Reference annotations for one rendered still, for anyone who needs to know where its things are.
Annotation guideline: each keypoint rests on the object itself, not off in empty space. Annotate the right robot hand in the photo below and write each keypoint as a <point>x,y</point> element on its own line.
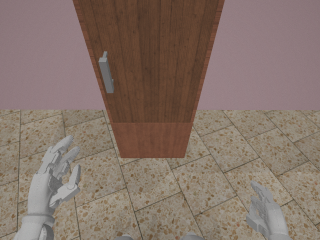
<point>271,219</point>

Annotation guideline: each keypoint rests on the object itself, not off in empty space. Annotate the cupboard door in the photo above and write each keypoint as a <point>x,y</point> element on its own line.
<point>156,50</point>

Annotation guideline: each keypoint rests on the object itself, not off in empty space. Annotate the handle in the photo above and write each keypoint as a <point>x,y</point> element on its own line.
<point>106,73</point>

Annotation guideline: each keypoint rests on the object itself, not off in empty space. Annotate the left robot forearm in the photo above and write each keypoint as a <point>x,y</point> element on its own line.
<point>36,227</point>

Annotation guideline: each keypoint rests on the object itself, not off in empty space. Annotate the robot right shin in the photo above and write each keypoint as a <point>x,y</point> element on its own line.
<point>190,233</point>

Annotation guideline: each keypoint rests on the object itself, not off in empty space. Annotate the left robot hand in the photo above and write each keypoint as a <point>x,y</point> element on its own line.
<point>48,179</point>

